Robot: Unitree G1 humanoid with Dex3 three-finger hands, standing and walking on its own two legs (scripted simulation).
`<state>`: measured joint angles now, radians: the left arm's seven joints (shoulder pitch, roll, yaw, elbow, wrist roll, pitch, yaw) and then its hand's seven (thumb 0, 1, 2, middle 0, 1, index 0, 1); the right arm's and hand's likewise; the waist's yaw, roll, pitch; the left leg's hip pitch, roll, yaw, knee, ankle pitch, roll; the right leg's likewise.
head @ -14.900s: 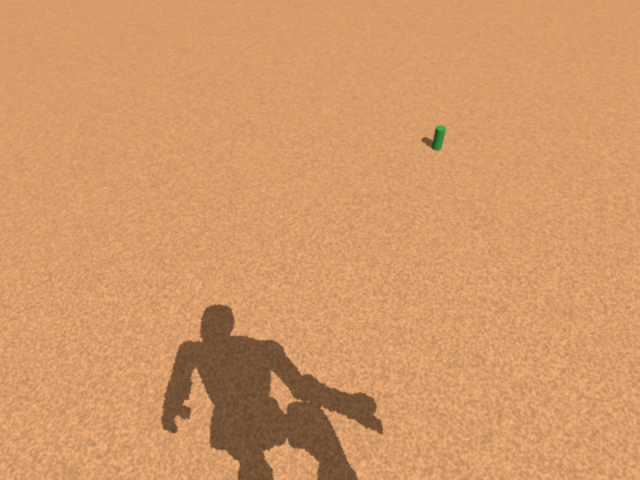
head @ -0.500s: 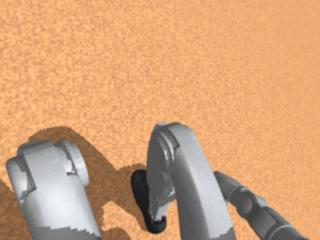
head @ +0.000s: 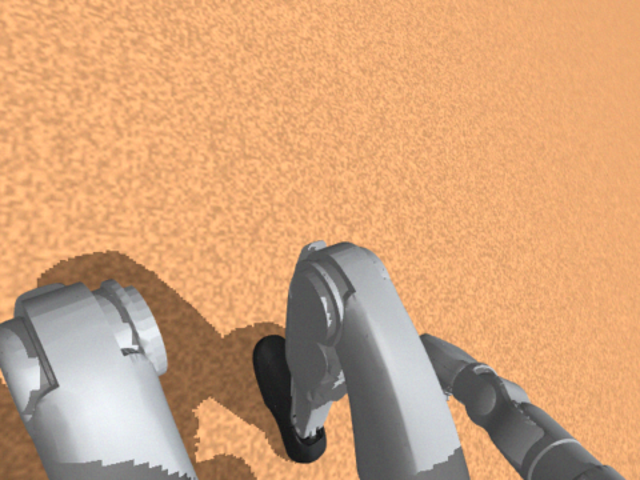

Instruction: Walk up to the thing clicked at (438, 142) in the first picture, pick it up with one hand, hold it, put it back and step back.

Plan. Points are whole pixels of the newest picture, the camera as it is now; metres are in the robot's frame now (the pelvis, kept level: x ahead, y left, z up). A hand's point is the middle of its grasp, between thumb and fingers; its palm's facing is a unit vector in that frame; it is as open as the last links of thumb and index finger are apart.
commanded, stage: close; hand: left
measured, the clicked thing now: out of the picture +0.40 +0.35 -0.21
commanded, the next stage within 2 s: settle in 0.50 s
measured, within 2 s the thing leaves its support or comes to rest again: leaves its support in 0.76 s
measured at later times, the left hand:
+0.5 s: hand out of the picture +0.40 +0.33 -0.18, palm faces +0.50 -0.87 -0.01, open 8.2 cm
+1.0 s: hand out of the picture +0.40 +0.34 -0.14, palm faces +0.51 -0.86 +0.02, open 7.2 cm
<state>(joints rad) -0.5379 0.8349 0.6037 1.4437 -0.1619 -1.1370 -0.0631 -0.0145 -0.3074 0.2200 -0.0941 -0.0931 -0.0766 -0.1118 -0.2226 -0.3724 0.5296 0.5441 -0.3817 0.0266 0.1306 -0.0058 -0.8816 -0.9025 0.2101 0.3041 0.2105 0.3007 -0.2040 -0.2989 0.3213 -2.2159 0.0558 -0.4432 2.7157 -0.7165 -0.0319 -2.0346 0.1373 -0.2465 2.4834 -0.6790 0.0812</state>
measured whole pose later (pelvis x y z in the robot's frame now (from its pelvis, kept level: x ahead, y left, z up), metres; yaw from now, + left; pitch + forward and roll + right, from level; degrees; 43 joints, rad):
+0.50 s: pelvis +0.00 +0.00 +0.00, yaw -1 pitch +9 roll -17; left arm -0.58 0.87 0.59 1.46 -0.13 -1.12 -0.01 0.01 0.30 0.67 -0.66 -0.63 -0.61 -0.65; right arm -0.21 -0.37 0.55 0.53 -0.38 0.05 0.13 -0.01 -0.86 -0.90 0.21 0.30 0.21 0.30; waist -0.22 -0.31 0.33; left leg -2.21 0.06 -0.45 2.71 -0.72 -0.03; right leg -2.03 0.14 -0.25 2.47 -0.67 0.08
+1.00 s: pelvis +0.00 +0.00 +0.01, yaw +0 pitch +11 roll -17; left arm -0.58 0.83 0.61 1.29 -0.15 -1.03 -0.05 0.00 -0.05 1.11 -0.83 -1.18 -0.84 -1.22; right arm -0.17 -0.37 0.50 0.52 -0.35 0.06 0.13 -0.01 -0.88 -0.90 0.21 0.30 0.21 0.30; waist -0.21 -0.28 0.30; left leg -2.22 0.06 -0.43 2.68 -0.71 -0.03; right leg -2.03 0.13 -0.25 2.45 -0.67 0.07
